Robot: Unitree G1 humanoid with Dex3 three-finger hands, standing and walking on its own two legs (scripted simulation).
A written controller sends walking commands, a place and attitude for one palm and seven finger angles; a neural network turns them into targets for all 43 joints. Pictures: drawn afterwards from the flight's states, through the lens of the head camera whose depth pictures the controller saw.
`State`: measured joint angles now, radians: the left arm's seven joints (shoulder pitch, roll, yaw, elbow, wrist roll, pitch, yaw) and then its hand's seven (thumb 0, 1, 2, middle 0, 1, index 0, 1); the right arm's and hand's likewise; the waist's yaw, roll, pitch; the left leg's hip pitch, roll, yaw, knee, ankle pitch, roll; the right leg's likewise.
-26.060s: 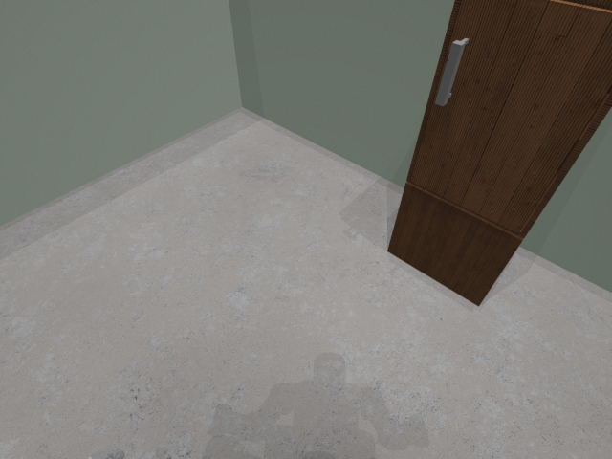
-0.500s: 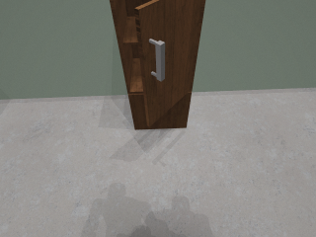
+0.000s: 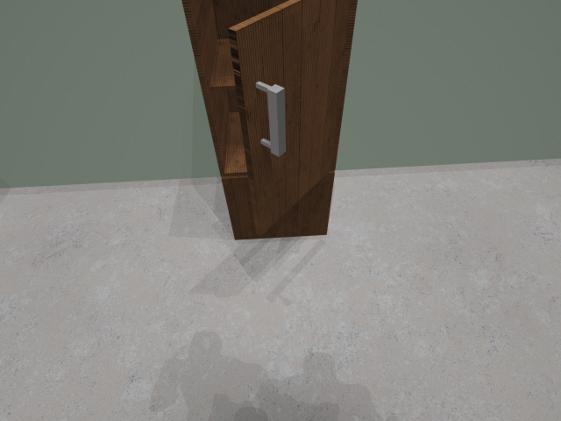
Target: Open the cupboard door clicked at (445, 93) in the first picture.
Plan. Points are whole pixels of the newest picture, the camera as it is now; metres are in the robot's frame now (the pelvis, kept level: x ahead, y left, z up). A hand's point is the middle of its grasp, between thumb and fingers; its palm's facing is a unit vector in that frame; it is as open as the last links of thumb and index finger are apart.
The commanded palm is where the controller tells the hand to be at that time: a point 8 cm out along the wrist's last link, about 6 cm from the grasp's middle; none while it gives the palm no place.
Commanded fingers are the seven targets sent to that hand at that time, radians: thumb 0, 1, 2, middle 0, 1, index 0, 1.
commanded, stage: look to check the result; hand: left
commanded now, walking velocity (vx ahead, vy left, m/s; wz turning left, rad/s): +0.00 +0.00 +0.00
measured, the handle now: (269, 119) +0.68 +0.06 +0.05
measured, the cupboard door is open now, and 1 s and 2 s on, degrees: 47 47 47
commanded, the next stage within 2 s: walk to a spot facing it in 0.56 s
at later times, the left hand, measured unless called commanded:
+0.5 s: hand out of the picture +0.09 +0.24 -0.15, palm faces -0.02 -0.94 -0.35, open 7.4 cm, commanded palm none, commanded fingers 0.00 0.90 0.90 -0.20 -0.30 -0.20 -0.30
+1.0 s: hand out of the picture +0.10 +0.20 -0.18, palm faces -0.14 -0.95 -0.27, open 7.4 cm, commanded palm none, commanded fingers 0.00 0.90 0.90 -0.20 -0.30 -0.20 -0.30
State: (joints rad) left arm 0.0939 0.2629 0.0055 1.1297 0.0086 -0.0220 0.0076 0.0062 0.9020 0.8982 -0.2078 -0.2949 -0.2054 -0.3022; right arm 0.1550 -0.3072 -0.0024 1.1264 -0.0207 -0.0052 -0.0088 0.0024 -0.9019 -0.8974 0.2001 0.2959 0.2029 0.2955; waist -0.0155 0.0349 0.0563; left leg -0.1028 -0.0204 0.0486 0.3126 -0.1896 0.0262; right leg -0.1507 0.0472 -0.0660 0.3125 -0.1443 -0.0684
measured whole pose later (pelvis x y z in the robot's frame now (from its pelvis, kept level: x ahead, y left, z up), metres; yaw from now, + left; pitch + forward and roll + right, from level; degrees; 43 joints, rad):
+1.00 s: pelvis +0.01 +0.00 -0.01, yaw -8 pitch -1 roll +1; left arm 0.15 0.25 0.03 1.04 0.01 0.05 0.00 0.01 0.90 0.90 -0.21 -0.29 -0.20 -0.30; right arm 0.16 -0.24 -0.02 1.03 -0.02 0.03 -0.03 0.00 -0.90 -0.90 0.20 0.30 0.20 0.30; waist 0.00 0.00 0.10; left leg -0.14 0.02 0.18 0.47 -0.32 0.02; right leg -0.28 0.09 0.05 0.56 -0.26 -0.06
